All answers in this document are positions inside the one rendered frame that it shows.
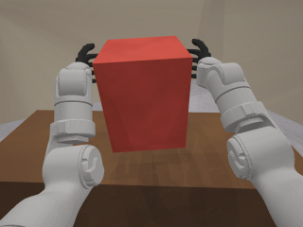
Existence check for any left robot hand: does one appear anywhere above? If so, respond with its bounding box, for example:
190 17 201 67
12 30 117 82
75 44 98 83

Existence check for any robot left upper arm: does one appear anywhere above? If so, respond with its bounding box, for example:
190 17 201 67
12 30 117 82
0 144 105 227

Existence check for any robot left forearm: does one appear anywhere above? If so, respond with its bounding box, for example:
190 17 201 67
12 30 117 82
42 61 96 180

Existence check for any robot right upper arm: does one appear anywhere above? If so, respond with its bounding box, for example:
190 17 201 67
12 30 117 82
226 126 303 227

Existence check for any right robot hand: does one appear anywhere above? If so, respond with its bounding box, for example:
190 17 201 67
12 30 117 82
187 39 211 79

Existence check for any pedestal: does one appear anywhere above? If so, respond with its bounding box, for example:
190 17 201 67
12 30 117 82
0 110 303 227

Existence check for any robot right forearm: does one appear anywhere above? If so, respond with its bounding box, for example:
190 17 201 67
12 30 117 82
196 57 295 163

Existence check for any carton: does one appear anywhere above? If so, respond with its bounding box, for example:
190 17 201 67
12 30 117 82
92 35 193 153

